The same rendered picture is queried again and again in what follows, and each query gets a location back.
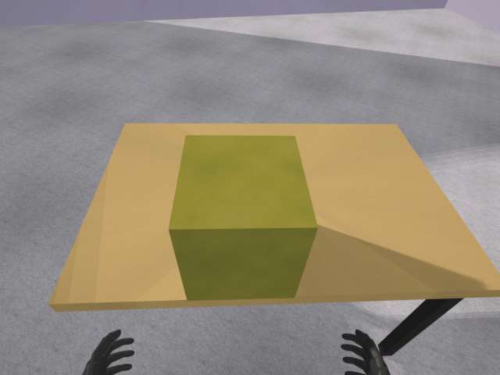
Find left robot hand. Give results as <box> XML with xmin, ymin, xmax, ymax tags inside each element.
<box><xmin>82</xmin><ymin>329</ymin><xmax>134</xmax><ymax>375</ymax></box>

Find table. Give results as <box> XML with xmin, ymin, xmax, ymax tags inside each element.
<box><xmin>48</xmin><ymin>123</ymin><xmax>500</xmax><ymax>356</ymax></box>

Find right robot hand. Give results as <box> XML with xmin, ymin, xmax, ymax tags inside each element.
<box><xmin>341</xmin><ymin>329</ymin><xmax>390</xmax><ymax>375</ymax></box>

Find carton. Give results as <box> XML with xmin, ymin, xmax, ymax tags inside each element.
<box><xmin>169</xmin><ymin>135</ymin><xmax>318</xmax><ymax>301</ymax></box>

